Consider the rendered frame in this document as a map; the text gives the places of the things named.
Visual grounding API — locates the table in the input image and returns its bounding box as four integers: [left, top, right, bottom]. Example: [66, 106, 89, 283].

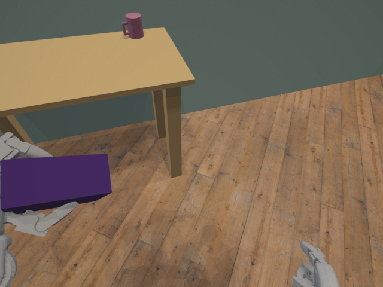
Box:
[0, 27, 195, 216]

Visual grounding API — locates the left robot forearm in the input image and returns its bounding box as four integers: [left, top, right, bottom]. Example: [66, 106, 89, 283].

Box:
[0, 235, 17, 287]

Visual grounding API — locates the robot right hand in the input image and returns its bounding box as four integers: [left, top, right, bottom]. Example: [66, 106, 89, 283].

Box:
[293, 241, 340, 287]

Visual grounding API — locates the sponge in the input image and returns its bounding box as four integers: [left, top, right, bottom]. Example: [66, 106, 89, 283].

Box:
[1, 154, 112, 214]

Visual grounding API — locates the robot left hand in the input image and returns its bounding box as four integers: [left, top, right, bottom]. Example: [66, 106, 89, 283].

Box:
[0, 132, 79, 237]

